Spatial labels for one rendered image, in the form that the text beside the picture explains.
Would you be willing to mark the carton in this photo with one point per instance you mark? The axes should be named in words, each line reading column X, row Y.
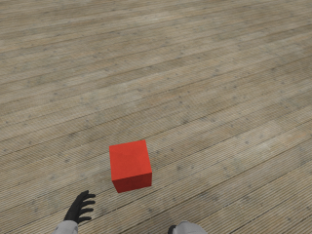
column 130, row 166

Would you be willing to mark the left robot hand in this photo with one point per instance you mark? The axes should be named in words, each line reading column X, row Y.
column 76, row 208

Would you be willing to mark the robot left forearm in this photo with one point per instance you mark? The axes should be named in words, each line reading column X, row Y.
column 66, row 227

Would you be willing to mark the right robot thigh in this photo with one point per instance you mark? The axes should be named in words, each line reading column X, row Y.
column 189, row 228

